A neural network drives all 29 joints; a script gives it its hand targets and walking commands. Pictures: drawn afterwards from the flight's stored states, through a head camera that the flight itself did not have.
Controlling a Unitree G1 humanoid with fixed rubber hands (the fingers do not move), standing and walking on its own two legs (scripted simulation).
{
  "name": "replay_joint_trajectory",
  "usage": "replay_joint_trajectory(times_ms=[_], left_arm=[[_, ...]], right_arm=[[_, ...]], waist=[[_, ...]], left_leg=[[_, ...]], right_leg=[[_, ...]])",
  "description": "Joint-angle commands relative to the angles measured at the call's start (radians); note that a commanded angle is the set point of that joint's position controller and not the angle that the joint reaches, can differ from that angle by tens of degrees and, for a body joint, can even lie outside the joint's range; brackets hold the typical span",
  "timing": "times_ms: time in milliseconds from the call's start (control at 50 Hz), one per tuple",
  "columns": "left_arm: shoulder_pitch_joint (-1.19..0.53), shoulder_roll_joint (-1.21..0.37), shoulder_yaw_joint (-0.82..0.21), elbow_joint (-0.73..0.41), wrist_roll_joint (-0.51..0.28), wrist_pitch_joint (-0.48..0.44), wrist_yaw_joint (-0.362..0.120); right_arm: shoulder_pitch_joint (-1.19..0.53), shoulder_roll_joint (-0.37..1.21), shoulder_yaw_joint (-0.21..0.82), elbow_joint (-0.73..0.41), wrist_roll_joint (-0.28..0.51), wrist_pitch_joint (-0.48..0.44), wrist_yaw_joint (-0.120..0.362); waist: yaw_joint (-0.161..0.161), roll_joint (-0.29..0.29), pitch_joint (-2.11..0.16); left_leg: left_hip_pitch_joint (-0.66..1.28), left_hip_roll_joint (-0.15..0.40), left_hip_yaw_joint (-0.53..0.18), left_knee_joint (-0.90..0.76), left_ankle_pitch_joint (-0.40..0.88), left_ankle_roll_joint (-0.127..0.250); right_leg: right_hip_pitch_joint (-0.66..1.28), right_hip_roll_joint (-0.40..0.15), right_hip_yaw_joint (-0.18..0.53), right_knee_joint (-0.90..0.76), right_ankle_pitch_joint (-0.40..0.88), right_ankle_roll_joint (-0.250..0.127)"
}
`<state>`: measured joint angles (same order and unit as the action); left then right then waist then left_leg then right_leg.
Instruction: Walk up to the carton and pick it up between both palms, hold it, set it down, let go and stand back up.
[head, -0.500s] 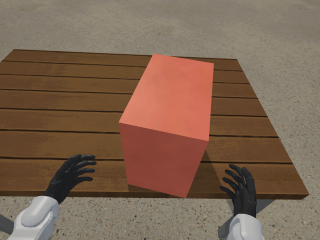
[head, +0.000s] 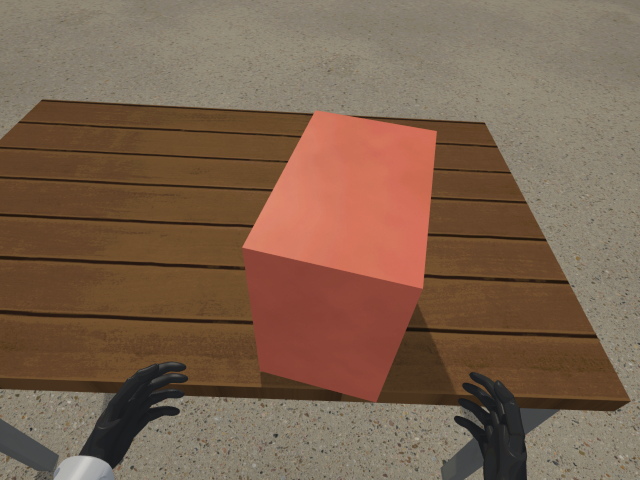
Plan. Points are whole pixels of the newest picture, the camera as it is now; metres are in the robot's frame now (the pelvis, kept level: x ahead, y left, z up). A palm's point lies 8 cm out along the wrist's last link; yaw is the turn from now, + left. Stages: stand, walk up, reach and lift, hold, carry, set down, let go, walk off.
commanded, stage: set down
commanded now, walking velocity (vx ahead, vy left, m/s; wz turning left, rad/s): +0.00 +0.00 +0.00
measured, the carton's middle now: (345, 254) +0.42 +0.00 +0.06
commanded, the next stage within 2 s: let go in 1.20 s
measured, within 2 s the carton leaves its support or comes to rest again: neither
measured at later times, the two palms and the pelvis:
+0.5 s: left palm (136, 461) +0.17 +0.23 -0.02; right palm (511, 479) +0.16 -0.19 -0.02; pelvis +0.00 -0.02 +0.00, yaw +0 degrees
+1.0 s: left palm out of the picture +0.16 +0.22 -0.06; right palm out of the picture +0.16 -0.21 -0.06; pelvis +0.00 -0.02 +0.00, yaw +0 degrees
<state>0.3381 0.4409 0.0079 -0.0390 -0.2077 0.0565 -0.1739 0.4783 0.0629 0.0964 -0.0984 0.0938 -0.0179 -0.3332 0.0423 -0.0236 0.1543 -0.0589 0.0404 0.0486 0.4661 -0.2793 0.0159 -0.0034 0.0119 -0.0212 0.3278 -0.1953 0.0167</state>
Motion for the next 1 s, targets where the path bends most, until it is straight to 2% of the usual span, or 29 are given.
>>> replay_joint_trajectory(times_ms=[0, 40, 120, 160, 200, 240, 260, 280, 320, 380, 400, 440, 520, 560, 580, 620, 640, 660, 680, 720, 760, 800, 820, 840, 860, 880, 920, 940, 980], left_arm=[[-0.068, 0.130, 0.060, -0.149, -0.012, -0.050, 0.005], [-0.082, 0.140, 0.057, -0.129, -0.018, -0.053, 0.002], [-0.055, 0.129, 0.065, -0.111, 0.007, -0.037, 0.014], [-0.047, 0.104, 0.053, -0.048, 0.013, -0.028, 0.016], [-0.057, 0.090, 0.046, -0.051, 0.016, -0.022, 0.023], [-0.079, 0.097, 0.043, -0.011, 0.011, -0.027, 0.021], [-0.067, 0.100, 0.046, -0.014, 0.010, -0.030, 0.018], [-0.068, 0.092, 0.048, 0.000, 0.023, -0.027, 0.023], [-0.073, 0.112, 0.060, 0.020, 0.020, -0.033, 0.018], [-0.070, 0.078, 0.065, 0.030, 0.045, -0.030, 0.032], [-0.071, 0.085, 0.070, 0.052, 0.049, -0.027, 0.028], [-0.060, 0.047, 0.061, 0.092, 0.075, -0.015, 0.035], [-0.051, 0.037, 0.051, 0.085, 0.068, -0.023, 0.035], [-0.060, 0.013, 0.056, 0.127, 0.107, -0.007, 0.047], [-0.057, 0.021, 0.055, 0.115, 0.091, -0.013, 0.048], [-0.072, 0.036, 0.054, 0.101, 0.081, -0.034, 0.050], [-0.063, 0.011, 0.047, 0.138, 0.092, -0.028, 0.054], [-0.069, 0.039, 0.055, 0.137, 0.076, -0.037, 0.043], [-0.080, 0.006, 0.049, 0.148, 0.096, -0.033, 0.055], [-0.094, 0.000, 0.051, 0.185, 0.107, -0.025, 0.058], [-0.108, -0.025, 0.039, 0.195, 0.121, -0.015, 0.078], [-0.101, -0.016, 0.042, 0.195, 0.122, -0.011, 0.085], [-0.097, -0.041, 0.031, 0.226, 0.143, 0.000, 0.092], [-0.095, -0.063, 0.024, 0.249, 0.146, 0.007, 0.094], [-0.096, -0.031, 0.032, 0.242, 0.130, -0.003, 0.082], [-0.114, -0.067, 0.018, 0.258, 0.150, 0.008, 0.097], [-0.130, -0.056, 0.026, 0.255, 0.154, 0.016, 0.110], [-0.138, -0.072, 0.014, 0.297, 0.158, 0.024, 0.115], [-0.138, -0.083, 0.017, 0.308, 0.161, 0.017, 0.129]], right_arm=[[-0.013, -0.033, -0.010, -0.133, -0.009, -0.044, 0.015], [-0.026, -0.026, -0.020, -0.114, -0.013, -0.038, 0.015], [-0.037, -0.053, -0.025, -0.087, -0.015, -0.037, 0.040], [-0.055, -0.066, -0.032, -0.040, -0.028, -0.029, 0.059], [-0.056, -0.076, -0.046, -0.024, -0.029, -0.030, 0.070], [-0.073, -0.073, -0.046, -0.011, -0.032, -0.027, 0.078], [-0.055, -0.063, -0.040, -0.013, -0.030, -0.030, 0.074], [-0.070, -0.076, -0.031, 0.014, -0.030, -0.032, 0.081], [-0.058, -0.059, -0.036, 0.007, -0.035, -0.040, 0.078], [-0.084, -0.090, -0.026, 0.059, -0.025, -0.053, 0.103], [-0.085, -0.089, -0.024, 0.062, -0.025, -0.057, 0.105], [-0.095, -0.119, -0.040, 0.134, -0.034, -0.063, 0.127], [-0.084, -0.129, -0.060, 0.160, -0.033, -0.112, 0.134], [-0.116, -0.153, -0.064, 0.233, -0.038, -0.117, 0.162], [-0.110, -0.140, -0.071, 0.201, -0.038, -0.129, 0.165], [-0.114, -0.132, -0.062, 0.204, -0.041, -0.151, 0.161], [-0.122, -0.148, -0.061, 0.253, -0.042, -0.154, 0.173], [-0.109, -0.125, -0.056, 0.207, -0.037, -0.162, 0.164], [-0.140, -0.150, -0.060, 0.262, -0.041, -0.164, 0.176], [-0.145, -0.146, -0.073, 0.298, -0.049, -0.154, 0.188], [-0.176, -0.176, -0.088, 0.348, -0.058, -0.152, 0.209], [-0.181, -0.182, -0.095, 0.340, -0.058, -0.159, 0.215], [-0.185, -0.202, -0.101, 0.404, -0.067, -0.156, 0.227], [-0.198, -0.213, -0.108, 0.419, -0.068, -0.159, 0.237], [-0.167, -0.177, -0.101, 0.380, -0.063, -0.165, 0.222], [-0.212, -0.215, -0.109, 0.464, -0.071, -0.162, 0.237], [-0.225, -0.213, -0.119, 0.445, -0.067, -0.162, 0.251], [-0.246, -0.227, -0.133, 0.478, -0.090, -0.162, 0.256], [-0.260, -0.241, -0.141, 0.500, -0.096, -0.175, 0.273]], waist=[[-0.025, 0.140, -0.092], [-0.036, 0.143, -0.075], [-0.019, 0.151, -0.092], [-0.021, 0.131, -0.073], [-0.028, 0.141, -0.078], [-0.031, 0.117, -0.074], [-0.036, 0.096, -0.071], [-0.024, 0.112, -0.071], [-0.031, 0.075, -0.084], [-0.006, 0.101, -0.099], [-0.010, 0.085, -0.092], [-0.013, 0.110, -0.072], [-0.031, 0.077, -0.124], [-0.010, 0.115, -0.104], [-0.023, 0.079, -0.111], [-0.024, 0.055, -0.140], [-0.022, 0.069, -0.135], [-0.031, 0.032, -0.141], [-0.010, 0.076, -0.129], [-0.024, 0.070, -0.096], [-0.019, 0.102, -0.102], [-0.022, 0.086, -0.132], [-0.027, 0.107, -0.120], [-0.027, 0.097, -0.113], [-0.041, 0.061, -0.111], [-0.028, 0.114, -0.115], [-0.025, 0.105, -0.104], [-0.037, 0.090, -0.106], [-0.031, 0.077, -0.132]], left_leg=[[-0.025, 0.045, -0.053, -0.106, 0.211, -0.034], [-0.036, 0.042, -0.051, -0.112, 0.172, -0.032], [-0.033, 0.035, -0.040, -0.114, 0.227, -0.038], [-0.032, 0.037, -0.035, -0.125, 0.188, -0.033], [-0.051, 0.044, -0.039, -0.141, 0.156, -0.031], [-0.073, 0.036, -0.028, -0.142, 0.106, -0.023], [-0.066, 0.029, -0.022, -0.138, 0.118, -0.022], [-0.051, 0.024, -0.018, -0.139, 0.136, -0.022], [-0.054, 0.015, -0.009, -0.136, 0.122, -0.015], [-0.021, 0.012, -0.002, -0.134, 0.194, -0.024], [-0.022, 0.009, 0.003, -0.128, 0.207, -0.025], [0.004, 0.005, -0.001, -0.132, 0.231, -0.034], [0.033, -0.008, 0.003, -0.113, 0.290, -0.043], [0.031, -0.002, 0.004, -0.132, 0.276, -0.045], [0.025, -0.009, 0.010, -0.127, 0.279, -0.040], [0.024, -0.016, 0.011, -0.118, 0.303, -0.040], [0.049, -0.017, 0.008, -0.119, 0.321, -0.042], [0.032, -0.026, 0.016, -0.112, 0.302, -0.034], [0.038, -0.020, 0.011, -0.126, 0.296, -0.043], [0.019, -0.014, 0.017, -0.139, 0.243, -0.033], [0.008, -0.006, 0.012, -0.153, 0.234, -0.039], [0.017, -0.013, 0.018, -0.141, 0.274, -0.038], [0.034, -0.013, 0.013, -0.140, 0.291, -0.048], [0.038, -0.012, 0.012, -0.137, 0.307, -0.050], [0.035, -0.020, 0.021, -0.131, 0.289, -0.045], [0.048, -0.014, 0.011, -0.146, 0.293, -0.057], [0.026, -0.012, 0.018, -0.147, 0.268, -0.049], [0.019, -0.009, 0.013, -0.146, 0.262, -0.056], [0.022, -0.010, 0.017, -0.140, 0.280, -0.052]], right_leg=[[-0.012, -0.031, 0.031, -0.037, 0.102, -0.071], [-0.025, -0.040, 0.037, -0.041, 0.098, -0.072], [-0.017, -0.030, 0.029, -0.036, 0.118, -0.075], [-0.040, -0.027, 0.025, -0.045, 0.073, -0.077], [-0.021, -0.021, 0.021, -0.040, 0.054, -0.075], [-0.018, -0.036, 0.031, -0.047, 0.041, -0.065], [-0.014, -0.041, 0.035, -0.045, 0.076, -0.059], [-0.027, -0.039, 0.033, -0.044, 0.083, -0.063], [-0.014, -0.047, 0.041, -0.051, 0.100, -0.052], [-0.035, -0.035, 0.028, -0.042, 0.119, -0.060], [-0.025, -0.038, 0.036, -0.046, 0.134, -0.055], [-0.057, -0.030, 0.026, -0.052, 0.122, -0.062], [-0.044, -0.029, 0.021, -0.051, 0.196, -0.044], [-0.061, -0.018, 0.014, -0.053, 0.143, -0.053], [-0.044, -0.025, 0.018, -0.057, 0.168, -0.045], [-0.022, -0.030, 0.021, -0.044, 0.234, -0.034], [-0.037, -0.027, 0.018, -0.046, 0.241, -0.037], [-0.010, -0.040, 0.034, -0.053, 0.248, -0.025], [-0.046, -0.030, 0.022, -0.045, 0.219, -0.037], [-0.058, -0.028, 0.020, -0.061, 0.137, -0.041], [-0.058, -0.015, 0.009, -0.052, 0.106, -0.049], [-0.033, -0.015, 0.010, -0.043, 0.162, -0.045], [-0.043, -0.009, 0.003, -0.043, 0.156, -0.047], [-0.057, -0.003, -0.005, -0.049, 0.154, -0.047], [-0.034, -0.019, 0.011, -0.059, 0.175, -0.032], [-0.065, -0.001, -0.009, -0.050, 0.144, -0.046], [-0.072, 0.002, -0.009, -0.054, 0.101, -0.049], [-0.079, 0.003, -0.014, -0.051, 0.097, -0.042], [-0.068, 0.007, -0.019, -0.039, 0.110, -0.046]])
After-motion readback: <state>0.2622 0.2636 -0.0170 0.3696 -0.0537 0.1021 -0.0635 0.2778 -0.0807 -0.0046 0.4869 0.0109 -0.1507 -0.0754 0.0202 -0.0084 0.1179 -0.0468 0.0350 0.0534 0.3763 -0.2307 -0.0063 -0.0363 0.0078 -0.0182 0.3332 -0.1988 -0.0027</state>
